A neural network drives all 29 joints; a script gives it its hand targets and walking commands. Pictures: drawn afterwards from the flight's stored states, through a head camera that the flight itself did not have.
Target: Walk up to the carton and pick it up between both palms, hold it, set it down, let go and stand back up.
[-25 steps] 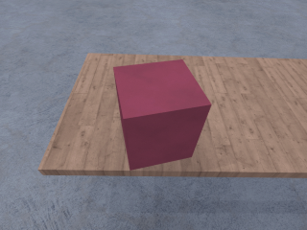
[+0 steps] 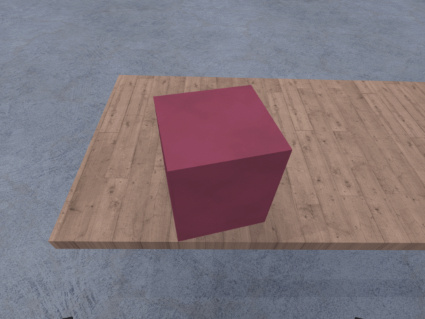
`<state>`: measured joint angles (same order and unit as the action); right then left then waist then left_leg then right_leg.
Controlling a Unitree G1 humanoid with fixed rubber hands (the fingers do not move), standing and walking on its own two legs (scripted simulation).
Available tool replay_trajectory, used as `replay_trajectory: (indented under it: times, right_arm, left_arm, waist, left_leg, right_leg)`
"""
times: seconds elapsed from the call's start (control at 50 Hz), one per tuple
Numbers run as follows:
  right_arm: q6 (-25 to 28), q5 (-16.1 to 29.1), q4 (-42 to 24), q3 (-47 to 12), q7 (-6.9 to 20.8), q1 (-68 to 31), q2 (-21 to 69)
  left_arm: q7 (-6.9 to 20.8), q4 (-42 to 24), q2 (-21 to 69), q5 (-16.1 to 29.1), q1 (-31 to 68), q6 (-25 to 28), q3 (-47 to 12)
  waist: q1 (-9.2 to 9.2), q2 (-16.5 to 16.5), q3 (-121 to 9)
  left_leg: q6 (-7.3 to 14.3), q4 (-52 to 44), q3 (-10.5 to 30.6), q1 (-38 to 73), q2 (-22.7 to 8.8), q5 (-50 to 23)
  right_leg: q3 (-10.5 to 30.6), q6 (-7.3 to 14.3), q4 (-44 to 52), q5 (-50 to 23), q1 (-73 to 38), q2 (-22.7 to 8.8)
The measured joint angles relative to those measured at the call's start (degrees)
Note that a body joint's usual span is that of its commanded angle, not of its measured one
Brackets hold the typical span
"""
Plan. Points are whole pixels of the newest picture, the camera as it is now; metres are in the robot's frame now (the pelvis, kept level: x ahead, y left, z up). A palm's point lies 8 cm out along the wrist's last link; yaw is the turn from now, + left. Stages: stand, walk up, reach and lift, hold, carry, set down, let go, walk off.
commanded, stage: stand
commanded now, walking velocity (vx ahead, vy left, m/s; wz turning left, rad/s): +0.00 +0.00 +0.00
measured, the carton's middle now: (213, 164) +0.42 +0.01 +0.04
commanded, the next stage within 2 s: none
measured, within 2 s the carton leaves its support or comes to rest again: neither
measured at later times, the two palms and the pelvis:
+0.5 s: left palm out of the picture +0.07 +0.31 -0.12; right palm out of the picture +0.07 -0.31 -0.10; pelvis +0.00 +0.00 +0.00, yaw +0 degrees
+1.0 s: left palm out of the picture +0.07 +0.31 -0.11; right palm out of the picture +0.08 -0.30 -0.11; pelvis +0.00 +0.00 +0.00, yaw +0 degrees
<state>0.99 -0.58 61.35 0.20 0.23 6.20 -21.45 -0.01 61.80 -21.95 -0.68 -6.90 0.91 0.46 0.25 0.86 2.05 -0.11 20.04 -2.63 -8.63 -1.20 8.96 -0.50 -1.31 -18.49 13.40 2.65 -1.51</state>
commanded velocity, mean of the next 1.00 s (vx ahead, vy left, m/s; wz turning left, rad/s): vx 0.00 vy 0.00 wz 0.00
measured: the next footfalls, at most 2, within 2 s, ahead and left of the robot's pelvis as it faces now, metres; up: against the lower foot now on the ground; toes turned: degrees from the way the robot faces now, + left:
none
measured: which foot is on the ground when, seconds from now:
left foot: down 0.00-1.00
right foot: down 0.00-1.00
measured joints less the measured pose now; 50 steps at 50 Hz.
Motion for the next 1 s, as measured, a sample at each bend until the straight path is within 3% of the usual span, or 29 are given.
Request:
replay_trajectory:
  times: [1.0]
  right_arm:
    - [0.0,0.1,1.9,-0.4,0.1,-0.6,0.0]
  left_arm:
    - [0.3,0.7,-0.2,0.1,-0.2,-0.2,0.5]
  waist:
    - [0.23,-0.1,0.3]
  left_leg:
    - [0.2,-0.9,-0.5,0.4,0.3,-0.3]
  right_leg:
    - [0.5,-0.2,0.3,-0.1,0.0,-0.3]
